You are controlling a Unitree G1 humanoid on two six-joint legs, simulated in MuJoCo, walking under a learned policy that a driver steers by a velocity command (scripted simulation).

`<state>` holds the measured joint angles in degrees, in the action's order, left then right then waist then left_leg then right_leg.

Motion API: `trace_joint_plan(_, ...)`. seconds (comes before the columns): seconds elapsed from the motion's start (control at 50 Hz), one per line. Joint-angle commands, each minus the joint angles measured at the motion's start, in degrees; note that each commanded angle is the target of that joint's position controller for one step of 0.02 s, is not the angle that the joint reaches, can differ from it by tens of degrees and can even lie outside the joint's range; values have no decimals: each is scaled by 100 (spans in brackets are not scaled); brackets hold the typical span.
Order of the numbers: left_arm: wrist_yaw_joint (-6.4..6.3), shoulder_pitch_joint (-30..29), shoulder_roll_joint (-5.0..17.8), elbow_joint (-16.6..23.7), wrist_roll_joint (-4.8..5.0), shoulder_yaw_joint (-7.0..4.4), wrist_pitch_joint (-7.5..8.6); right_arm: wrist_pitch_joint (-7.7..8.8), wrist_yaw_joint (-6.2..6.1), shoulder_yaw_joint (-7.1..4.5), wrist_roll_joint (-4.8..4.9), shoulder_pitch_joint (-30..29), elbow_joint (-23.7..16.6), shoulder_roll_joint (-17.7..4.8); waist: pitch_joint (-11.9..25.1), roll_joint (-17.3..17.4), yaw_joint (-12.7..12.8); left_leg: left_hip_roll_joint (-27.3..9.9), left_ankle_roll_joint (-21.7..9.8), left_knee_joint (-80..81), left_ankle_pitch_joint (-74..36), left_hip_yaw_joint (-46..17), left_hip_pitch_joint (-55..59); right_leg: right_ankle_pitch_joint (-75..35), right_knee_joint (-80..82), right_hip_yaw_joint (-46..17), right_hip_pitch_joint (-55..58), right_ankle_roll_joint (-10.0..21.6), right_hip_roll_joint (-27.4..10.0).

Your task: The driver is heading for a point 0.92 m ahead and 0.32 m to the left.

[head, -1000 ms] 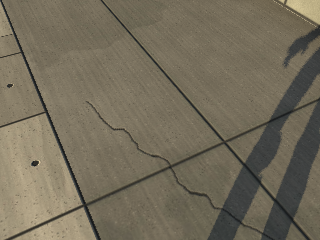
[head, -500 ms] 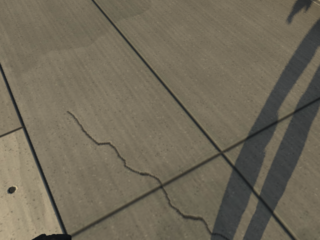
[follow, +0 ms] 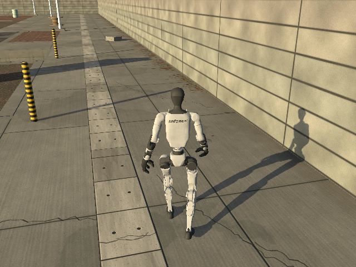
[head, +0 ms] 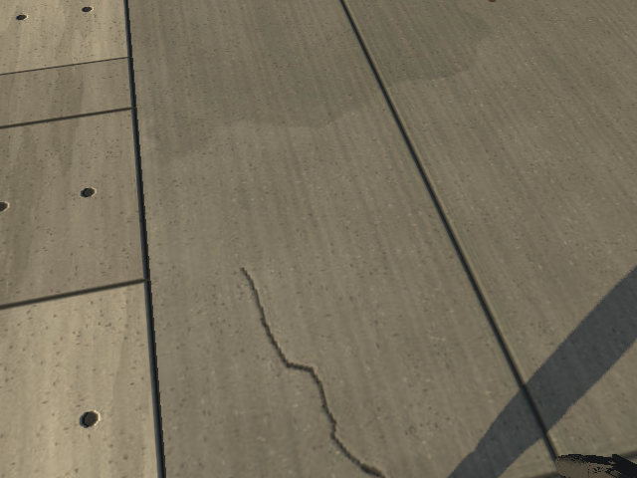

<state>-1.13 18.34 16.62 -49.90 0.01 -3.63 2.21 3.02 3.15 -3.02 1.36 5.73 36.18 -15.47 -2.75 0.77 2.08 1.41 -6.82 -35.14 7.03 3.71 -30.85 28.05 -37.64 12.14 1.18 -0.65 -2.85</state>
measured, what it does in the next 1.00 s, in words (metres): walks ahead, turning left: right foot, then left foot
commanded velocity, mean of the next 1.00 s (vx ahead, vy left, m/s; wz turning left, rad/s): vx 0.50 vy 0.00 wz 0.58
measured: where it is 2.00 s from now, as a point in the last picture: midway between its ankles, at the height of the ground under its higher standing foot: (222, 331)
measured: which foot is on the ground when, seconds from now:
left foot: down 0.00-0.46, up 0.48-0.94, down 0.96-1.00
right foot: up 0.00-0.42, down 0.44-0.96, up 0.98-1.00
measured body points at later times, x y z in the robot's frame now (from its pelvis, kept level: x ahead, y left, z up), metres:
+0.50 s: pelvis +0.30 -0.03 +0.01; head +0.32 -0.02 +0.46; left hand +0.43 +0.28 -0.06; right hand +0.44 -0.29 -0.10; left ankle +0.13 +0.07 -0.67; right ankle +0.42 -0.11 -0.71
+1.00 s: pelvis +0.52 +0.11 +0.00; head +0.56 +0.15 +0.45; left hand +0.38 +0.37 -0.12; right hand +0.86 +0.04 -0.06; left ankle +0.57 +0.24 -0.71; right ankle +0.44 -0.11 -0.67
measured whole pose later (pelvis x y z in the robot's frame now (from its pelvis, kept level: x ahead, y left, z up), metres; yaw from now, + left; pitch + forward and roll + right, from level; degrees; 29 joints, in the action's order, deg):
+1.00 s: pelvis +0.52 +0.11 +0.00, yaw +36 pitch +2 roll -1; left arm -0.4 18.1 18.4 -48.2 0.5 -4.1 3.0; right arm 1.3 2.4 -3.9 1.5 4.7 31.7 -17.2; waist -4.1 0.5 3.3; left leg 1.3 -5.4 -37.5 8.5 2.4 -30.1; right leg 28.8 -47.6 8.4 -4.1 -2.0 -5.6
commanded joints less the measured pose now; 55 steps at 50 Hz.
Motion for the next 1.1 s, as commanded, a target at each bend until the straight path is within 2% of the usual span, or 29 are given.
trace_joint_plan(0.02,135,17,522,811,3,49,459,42,-140,-514,-14,2117,-118,-1520,2770,864,-871,-2125,-1976,1538,1018,-5354,5778,556,-4614,-1693,-4358,9,633)
trace_joint_plan(0.04,204,-629,847,1014,237,-50,593,79,-141,-425,-86,1947,-69,-1218,1978,524,-1012,-1931,-1567,1711,761,-4458,5331,47,-4531,-1915,-4850,142,269)
trace_joint_plan(0.06,197,-808,754,1116,222,5,659,103,-149,-384,-62,1588,-98,-1077,1344,40,-759,-1685,-1347,1722,271,-3707,4429,-429,-3995,-1858,-4761,213,14)
trace_joint_plan(0.08,160,-847,721,1080,85,-7,658,103,-151,-333,-58,1182,-173,-924,889,-255,-483,-1447,-1197,1791,-378,-3136,3526,-644,-3438,-1787,-4452,177,-169)
trace_joint_plan(0.1,147,-728,790,1059,9,-55,593,110,-173,-281,-123,940,-273,-791,744,-132,-273,-1288,-1157,1918,-875,-2782,2919,-805,-3153,-1807,-4022,127,-300)
trace_joint_plan(0.18,115,-680,547,1107,-103,-8,349,125,-280,-317,-82,858,-257,-958,447,18,-70,-988,-1143,2212,-1524,-2122,1762,-1239,-2079,-1566,-3601,-272,-308)
trace_joint_plan(0.26,145,-1601,321,1314,-82,105,359,40,-390,-358,-28,1100,-137,-1092,302,288,-431,-525,-712,2068,-800,-1634,1312,-2935,-162,-1430,-3098,-398,38)
trace_joint_plan(0.36,241,-2002,624,1477,43,-14,462,-37,-403,-360,20,1467,26,-1052,371,515,-566,-800,-487,1496,69,-2408,1910,-2975,798,-1674,-2762,-235,265)
trace_joint_plan(0.42,238,-1320,818,1331,61,-172,546,-78,-412,-327,-11,1302,-22,-907,505,727,-125,-744,-255,801,5,-2699,2014,-2436,1150,-1571,-1874,95,280)
trace_joint_plan(0.44,201,-699,1016,1257,-22,-263,583,-60,-395,-225,-42,1303,-82,-621,1001,547,175,-444,-45,-164,24,-2413,1710,-2319,1113,-1902,-801,365,-163)
trace_joint_plan(0.46,155,47,1440,1201,-142,-366,576,-28,-391,-106,-34,1727,-202,-241,1834,-553,221,213,353,-2037,1295,-1682,247,-1703,1206,-3593,1160,1009,-1430)
trace_joint_plan(0.48,213,424,1505,992,-56,-410,486,7,-404,-75,75,2096,-324,-384,2167,-2074,111,308,542,-3462,2825,-1310,-1175,-58,1885,-5878,1854,1553,-2214)
trace_joint_plan(0.5,208,169,994,1110,17,-280,452,-18,-412,-203,116,1819,-212,-916,1461,-1258,238,-45,607,-4046,2381,-1451,-1637,834,2111,-5551,1348,1377,-2049)
trace_joint_plan(0.52,175,-80,785,1152,10,-212,391,-58,-406,-245,57,1287,-294,-1052,864,-817,286,-230,630,-4147,1921,-1216,-1680,383,2125,-4609,662,1163,-1829)
trace_joint_plan(0.54,165,-330,672,1154,-43,-163,361,-75,-397,-249,-19,1034,-353,-993,505,-531,180,-405,631,-3938,1549,-1142,-1489,-372,2221,-3916,-15,1080,-1578)
trace_joint_plan(0.6,128,-580,463,1036,-57,-107,389,-153,-320,-240,33,1047,-382,-695,224,-802,-90,-725,634,-3438,1113,-1031,-969,-1532,2588,-2685,-846,1028,-1164)
trace_joint_plan(0.7,109,-450,770,760,-48,-216,427,-187,-289,-152,-17,625,-515,-466,141,-491,-50,-820,779,-2421,273,-933,-1279,-2745,2840,-1684,-622,1182,-1253)
trace_joint_plan(0.78,80,-351,915,610,-1,-233,347,-104,-144,-82,-7,-52,-627,-331,-38,-437,203,-723,703,-1062,-728,-540,-958,-3068,2839,-882,-445,974,-1102)
trace_joint_plan(0.86,87,-87,1126,438,110,-292,230,-94,0,-81,28,-539,-834,-346,-230,-439,299,-594,472,-298,-470,-218,-777,-3553,2677,-542,96,841,-1300)
trace_joint_plan(0.9,65,-115,1294,427,165,-345,162,-116,26,-172,-8,-395,-870,-525,-38,-575,86,-294,240,-123,98,60,-273,-5278,2085,-307,358,728,-1331)
trace_joint_plan(0.92,42,-127,1390,434,192,-376,123,-143,17,-259,-31,-59,-816,-683,222,-670,-151,-68,98,-86,373,215,250,-6267,1469,-189,418,668,-1306)
trace_joint_plan(0.94,19,-197,1401,455,218,-375,82,-166,-14,-402,-26,719,-622,-908,638,-599,-623,190,-96,215,208,323,1302,-6723,435,-24,184,551,-1179)
trace_joint_plan(0.96,-7,-145,1220,508,164,-302,94,-218,-109,-595,1,1729,-358,-1250,1140,-341,-1111,180,-332,377,-42,-31,2985,-5948,-1018,37,-852,340,-983)
trace_joint_plan(0.98,51,263,444,831,-121,-52,181,-223,-208,-712,51,1873,-315,-1934,1560,1263,-656,-1352,-1169,525,374,-2812,5032,-987,-3190,-59,-3444,-14,-136)
trace_joint_plan(1.0,127,90,545,940,-29,21,400,-108,-169,-588,14,1944,-541,-1737,2660,1144,-761,-2126,-1802,1537,1396,-5223,5587,696,-4203,-1483,-4324,-21,419)
trace_joint_plan(1.02,188,-529,994,1047,233,-111,497,-24,-125,-442,-56,1835,-422,-1273,1993,573,-944,-1982,-1404,1778,1242,-4437,5169,131,-4260,-1736,-4814,61,89)
trace_joint_plan(1.04,193,-677,910,1102,259,-66,552,23,-124,-389,-54,1576,-365,-1135,1306,412,-750,-1783,-1207,1789,771,-3634,4320,-365,-3834,-1630,-4785,137,-144)
trace_joint_plan(1.06,147,-683,853,1018,129,-59,555,40,-136,-328,-59,1175,-377,-962,929,58,-502,-1554,-1022,1790,146,-3022,3502,-723,-3379,-1599,-4473,113,-378)
trace_joint_plan(1.1,130,-459,900,898,19,-106,415,74,-164,-231,-186,659,-463,-766,642,252,-122,-1305,-916,1934,-1765,-2288,2416,-991,-2966,-1580,-3675,-13,-537)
